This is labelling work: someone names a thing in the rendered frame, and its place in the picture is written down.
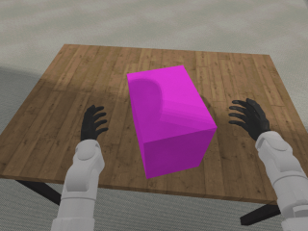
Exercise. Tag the table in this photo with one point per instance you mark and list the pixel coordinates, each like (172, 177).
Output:
(39, 143)

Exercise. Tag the carton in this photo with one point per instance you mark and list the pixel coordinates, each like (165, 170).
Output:
(173, 126)

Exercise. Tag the left robot forearm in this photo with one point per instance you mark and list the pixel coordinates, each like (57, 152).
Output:
(80, 189)

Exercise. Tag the right robot forearm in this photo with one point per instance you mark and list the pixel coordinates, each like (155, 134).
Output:
(286, 175)

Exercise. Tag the right robot upper arm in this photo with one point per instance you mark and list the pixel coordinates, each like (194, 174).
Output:
(295, 224)

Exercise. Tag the right robot hand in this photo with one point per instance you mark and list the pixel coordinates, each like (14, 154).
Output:
(255, 121)

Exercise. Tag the left robot hand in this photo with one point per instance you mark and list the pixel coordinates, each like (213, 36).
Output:
(88, 129)

